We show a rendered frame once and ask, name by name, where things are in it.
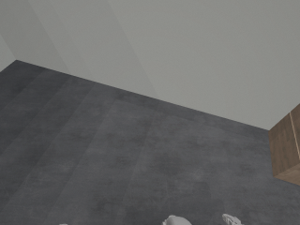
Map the cupboard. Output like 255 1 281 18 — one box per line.
268 103 300 186

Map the robot right hand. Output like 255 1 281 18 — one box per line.
222 214 244 225

